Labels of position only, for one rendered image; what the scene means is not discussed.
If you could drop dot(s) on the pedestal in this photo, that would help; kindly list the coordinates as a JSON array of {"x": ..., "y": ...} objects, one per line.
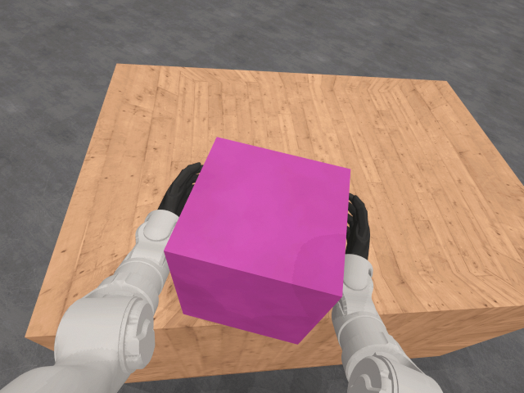
[{"x": 445, "y": 211}]

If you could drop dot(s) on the carton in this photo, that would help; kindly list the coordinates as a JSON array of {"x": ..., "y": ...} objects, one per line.
[{"x": 260, "y": 244}]

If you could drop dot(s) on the robot right upper arm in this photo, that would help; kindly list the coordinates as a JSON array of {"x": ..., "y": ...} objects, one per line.
[{"x": 378, "y": 374}]

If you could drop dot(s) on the robot right forearm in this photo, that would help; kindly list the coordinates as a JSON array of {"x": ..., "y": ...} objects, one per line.
[{"x": 358, "y": 326}]

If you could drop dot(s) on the left robot hand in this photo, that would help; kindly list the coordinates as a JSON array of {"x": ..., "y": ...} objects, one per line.
[{"x": 178, "y": 192}]

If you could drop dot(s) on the robot left forearm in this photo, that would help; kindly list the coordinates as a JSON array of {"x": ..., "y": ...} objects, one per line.
[{"x": 144, "y": 270}]

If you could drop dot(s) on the robot left upper arm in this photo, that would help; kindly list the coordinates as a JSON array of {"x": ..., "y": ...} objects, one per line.
[{"x": 100, "y": 343}]

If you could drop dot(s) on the right robot hand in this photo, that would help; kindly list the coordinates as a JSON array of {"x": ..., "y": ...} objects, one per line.
[{"x": 358, "y": 233}]

